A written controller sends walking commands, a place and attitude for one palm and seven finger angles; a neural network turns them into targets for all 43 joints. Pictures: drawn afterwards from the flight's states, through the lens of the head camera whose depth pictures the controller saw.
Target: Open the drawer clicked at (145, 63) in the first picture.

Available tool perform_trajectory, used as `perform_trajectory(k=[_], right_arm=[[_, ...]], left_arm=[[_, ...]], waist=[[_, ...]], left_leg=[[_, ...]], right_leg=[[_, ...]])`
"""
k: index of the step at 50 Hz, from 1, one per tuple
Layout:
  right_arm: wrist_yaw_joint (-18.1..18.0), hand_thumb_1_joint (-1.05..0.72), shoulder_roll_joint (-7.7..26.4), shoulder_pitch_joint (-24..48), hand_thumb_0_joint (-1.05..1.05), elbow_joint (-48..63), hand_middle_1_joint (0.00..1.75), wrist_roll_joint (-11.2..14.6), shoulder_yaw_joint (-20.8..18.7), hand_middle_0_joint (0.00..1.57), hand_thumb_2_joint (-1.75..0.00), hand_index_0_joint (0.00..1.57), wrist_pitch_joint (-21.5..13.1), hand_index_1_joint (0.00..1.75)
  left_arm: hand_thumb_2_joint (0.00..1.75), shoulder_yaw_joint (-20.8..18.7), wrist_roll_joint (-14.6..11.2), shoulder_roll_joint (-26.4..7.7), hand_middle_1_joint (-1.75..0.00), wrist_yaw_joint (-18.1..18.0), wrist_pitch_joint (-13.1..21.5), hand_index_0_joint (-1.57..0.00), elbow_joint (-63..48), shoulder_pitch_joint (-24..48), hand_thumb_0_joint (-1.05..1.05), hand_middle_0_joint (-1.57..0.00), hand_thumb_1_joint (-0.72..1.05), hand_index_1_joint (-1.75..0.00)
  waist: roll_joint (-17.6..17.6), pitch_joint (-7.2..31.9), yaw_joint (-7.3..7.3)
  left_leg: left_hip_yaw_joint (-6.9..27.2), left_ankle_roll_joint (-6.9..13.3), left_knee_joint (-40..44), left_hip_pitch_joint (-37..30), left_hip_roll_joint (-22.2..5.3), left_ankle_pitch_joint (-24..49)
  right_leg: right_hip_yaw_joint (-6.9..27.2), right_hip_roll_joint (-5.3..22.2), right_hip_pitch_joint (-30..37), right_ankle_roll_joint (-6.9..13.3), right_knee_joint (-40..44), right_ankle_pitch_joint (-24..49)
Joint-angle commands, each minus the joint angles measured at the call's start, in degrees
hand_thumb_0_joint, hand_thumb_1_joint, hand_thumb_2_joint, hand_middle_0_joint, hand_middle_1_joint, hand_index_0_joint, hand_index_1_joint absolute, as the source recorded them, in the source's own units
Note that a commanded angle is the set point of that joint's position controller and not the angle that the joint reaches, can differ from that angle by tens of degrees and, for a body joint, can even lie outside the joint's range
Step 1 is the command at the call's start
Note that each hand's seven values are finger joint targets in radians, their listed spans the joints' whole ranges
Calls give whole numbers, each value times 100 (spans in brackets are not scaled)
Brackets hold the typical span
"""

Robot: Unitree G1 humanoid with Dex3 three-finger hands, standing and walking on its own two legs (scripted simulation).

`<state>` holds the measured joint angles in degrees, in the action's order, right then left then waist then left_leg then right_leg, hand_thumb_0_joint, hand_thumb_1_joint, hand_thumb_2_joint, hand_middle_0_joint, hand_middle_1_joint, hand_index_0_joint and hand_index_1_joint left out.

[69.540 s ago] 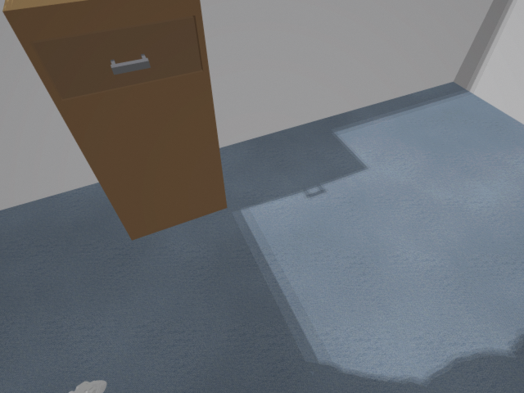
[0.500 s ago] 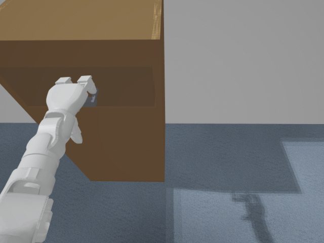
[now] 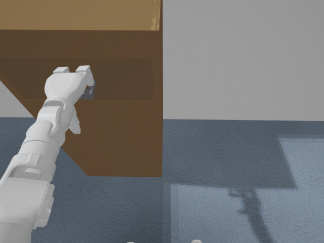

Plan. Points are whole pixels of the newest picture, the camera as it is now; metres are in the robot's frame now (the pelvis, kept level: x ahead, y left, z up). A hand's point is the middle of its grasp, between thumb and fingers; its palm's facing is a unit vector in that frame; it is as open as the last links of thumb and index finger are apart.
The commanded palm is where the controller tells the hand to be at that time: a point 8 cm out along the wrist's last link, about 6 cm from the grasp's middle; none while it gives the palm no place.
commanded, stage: lower the fingers behind the handle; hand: left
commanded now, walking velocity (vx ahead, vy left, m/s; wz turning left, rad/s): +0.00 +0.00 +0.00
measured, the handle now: (76, 88) +0.51 +0.25 +0.07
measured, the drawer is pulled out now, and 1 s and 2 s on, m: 0.00 0.00 0.00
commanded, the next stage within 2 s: lift the fingers back up to retry in 0.20 s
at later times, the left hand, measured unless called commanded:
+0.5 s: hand (75, 97) +0.46 +0.24 +0.08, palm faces -0.02 -0.02 -1.00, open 13.3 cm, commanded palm +0.44 +0.25 +0.13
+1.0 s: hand (66, 87) +0.47 +0.24 +0.12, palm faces -0.01 -0.02 -1.00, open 13.4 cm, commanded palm +0.44 +0.25 +0.18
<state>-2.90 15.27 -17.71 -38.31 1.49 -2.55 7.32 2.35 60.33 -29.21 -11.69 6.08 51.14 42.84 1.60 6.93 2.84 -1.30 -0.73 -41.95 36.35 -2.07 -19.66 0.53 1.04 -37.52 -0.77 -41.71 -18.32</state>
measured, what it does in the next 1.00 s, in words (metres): stands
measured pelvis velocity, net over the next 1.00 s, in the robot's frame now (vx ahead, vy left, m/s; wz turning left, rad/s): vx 0.03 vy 0.01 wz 0.01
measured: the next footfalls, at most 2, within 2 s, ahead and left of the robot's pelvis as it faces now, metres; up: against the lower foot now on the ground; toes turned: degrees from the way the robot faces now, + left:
none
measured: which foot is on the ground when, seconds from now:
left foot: down 0.00-1.00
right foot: down 0.00-1.00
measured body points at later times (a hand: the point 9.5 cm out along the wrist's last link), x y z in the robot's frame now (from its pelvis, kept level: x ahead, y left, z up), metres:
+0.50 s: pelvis -0.01 +0.01 +0.00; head +0.07 +0.00 +0.44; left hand +0.46 +0.23 +0.13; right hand +0.04 -0.27 -0.13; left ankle +0.00 +0.13 -0.71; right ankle +0.01 -0.13 -0.71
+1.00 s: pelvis +0.03 +0.01 +0.01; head +0.08 -0.01 +0.46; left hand +0.46 +0.24 +0.17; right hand +0.12 -0.26 -0.12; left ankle +0.00 +0.13 -0.71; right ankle +0.01 -0.13 -0.71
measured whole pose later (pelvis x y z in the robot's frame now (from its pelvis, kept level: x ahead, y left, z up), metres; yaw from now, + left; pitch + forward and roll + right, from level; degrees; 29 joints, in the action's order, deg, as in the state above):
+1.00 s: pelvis +0.03 +0.01 +0.01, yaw +0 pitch +11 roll +0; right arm -3.1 15.0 -15.3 -38.7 2.1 -2.6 6.4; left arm 3.7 56.4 -30.4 -3.3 3.1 39.6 38.7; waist 3.3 4.9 1.5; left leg -1.1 -0.2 -35.6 26.9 -1.4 -19.2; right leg 0.2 1.6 -27.5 -1.4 -34.7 -17.7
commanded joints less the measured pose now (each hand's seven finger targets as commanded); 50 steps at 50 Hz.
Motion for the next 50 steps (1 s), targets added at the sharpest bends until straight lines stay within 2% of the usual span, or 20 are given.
perform_trajectory(k=[1,4,5,8,15,16,18,21,23,25,28,31,33,36,37,39,41,45,48,50], right_arm=[[-102,-90,866,-373,0,508,30,0,-287,20,-90,20,-121,30],[-114,-90,856,-416,0,520,30,5,-297,20,-90,20,-118,30],[-116,-90,851,-405,0,534,30,7,-291,20,-90,20,-129,30],[-116,-90,888,-442,0,521,30,14,-292,20,-90,20,-144,30],[-105,-90,864,-520,0,515,30,24,-287,20,-90,20,-196,30],[-105,-90,870,-512,0,526,30,25,-281,20,-90,20,-210,30],[-128,-90,885,-502,0,513,30,6,-293,20,-90,20,-204,30],[-146,-90,830,-438,0,566,30,21,-274,20,-90,20,-227,30],[-159,-90,843,-423,0,559,30,18,-285,20,-90,20,-235,30],[-160,-90,811,-390,0,566,30,25,-285,20,-90,20,-267,30],[-180,-90,812,-341,0,563,30,7,-301,20,-90,20,-288,30],[-167,-90,774,-313,0,563,30,-2,-309,20,-90,20,-329,30],[-183,-90,801,-284,0,552,30,-24,-328,20,-90,20,-331,30],[-171,-90,759,-210,0,553,30,-20,-334,20,-90,20,-350,30],[-166,-90,768,-210,0,539,30,-4,-344,20,-90,20,-345,30],[-152,-90,748,-145,0,535,30,-9,-322,20,-90,20,-341,30],[-132,-90,763,-103,0,537,30,-8,-335,20,-90,20,-334,30],[-110,-90,773,55,0,539,30,28,-321,20,-90,20,-294,30],[-90,-90,791,140,0,536,30,66,-279,20,-90,20,-222,30],[-94,-90,803,206,0,577,30,72,-263,20,-90,20,-184,30]], left_arm=[[30,-279,84,-1448,-120,112,-232,-30,-175,1571,0,-30,-50,-120],[30,-388,110,-1569,-120,123,-208,-30,-142,1436,0,-30,-50,-120],[30,-222,85,-1371,-120,131,-211,-30,-158,1461,0,-30,-50,-120],[30,-430,111,-1651,-120,112,-178,-30,-177,1604,0,-30,-50,-120],[30,-202,148,-1408,-120,57,-263,-30,-19,1717,0,-30,-50,-120],[30,-202,119,-1433,-120,53,-271,-30,-152,1896,0,-30,-50,-120],[30,-498,125,-1834,-120,34,-268,-30,-354,2135,0,-30,-50,-120],[30,-438,69,-1735,-120,69,-265,-30,-495,2168,0,-30,-50,-120],[30,-624,29,-1931,-120,85,-226,-30,-673,2319,0,-30,-50,-120],[30,-486,-5,-1753,-120,98,-204,-30,-796,2407,0,-30,-50,-120],[30,-636,-35,-1904,-120,104,-123,-30,-1153,2643,0,-30,-50,-120],[30,-501,-115,-1680,-120,119,-66,-30,-1418,2712,0,-30,-50,-120],[30,-775,-149,-2007,-120,114,3,-30,-1724,2817,0,-30,-50,-120],[30,-665,-218,-1797,-120,130,30,-30,-2028,2768,0,-30,-50,-120],[30,-816,-242,-1979,-120,134,34,-30,-2144,2743,0,-30,-50,-120],[30,-643,-280,-1798,-120,155,-14,-30,-2252,2817,0,-30,-50,-120],[30,-778,-309,-1897,-120,197,-101,-30,-2385,2582,0,-30,-50,-120],[30,-759,-428,-1903,-120,385,-273,-30,-2583,2363,0,-30,-50,-120],[30,-371,-467,-1463,-120,630,-431,-30,-2234,2116,0,-30,-50,-120],[30,-411,-486,-1541,-120,767,-422,-30,-2292,2061,0,-30,-50,-120]], waist=[[-383,1242,73],[-421,1366,33],[-424,1271,77],[-445,1289,36],[-310,1213,116],[-329,1271,133],[-258,1568,81],[-122,1640,67],[-190,1763,43],[-73,1684,75],[-1,1872,63],[132,1917,63],[165,2172,11],[228,2221,0],[287,2277,-37],[343,2226,-9],[269,2338,-92],[277,2186,-111],[43,1739,-27],[-9,1702,-104]], left_leg=[[-233,273,454,-507,329,681],[-247,278,437,-513,325,696],[-252,278,447,-500,332,620],[-227,287,459,-441,327,540],[-214,277,440,-451,317,433],[-203,282,453,-504,309,434],[-199,300,454,-592,315,521],[-195,283,503,-717,316,661],[-165,297,527,-820,304,774],[-146,293,578,-951,298,778],[-130,300,594,-1193,293,1036],[-86,287,620,-1458,300,1257],[-85,296,614,-1604,314,1518],[-83,288,632,-1818,321,1859],[-71,273,639,-1896,321,1991],[-55,264,664,-1971,315,2195],[-57,259,682,-2090,314,2465],[-70,250,779,-2210,310,2691],[-95,242,861,-2116,299,2609],[-88,246,915,-2128,303,2491]], right_leg=[[-149,-263,875,196,683,792],[-135,-271,933,192,664,794],[-142,-274,868,187,697,734],[-132,-281,862,202,694,586],[-177,-307,595,207,654,408],[-171,-305,620,195,674,393],[-134,-294,836,199,668,475],[-157,-298,940,190,662,618],[-151,-309,1071,194,683,693],[-176,-316,1010,191,713,674],[-171,-322,1148,203,733,856],[-216,-350,1157,215,735,991],[-190,-345,1401,226,737,1251],[-214,-357,1507,219,751,1549],[-222,-368,1576,234,746,1668],[-245,-364,1599,228,768,1763],[-256,-372,1781,234,779,1977],[-277,-363,1982,238,887,2216],[-304,-341,1897,230,994,2150],[-297,-334,1939,236,1002,2103]])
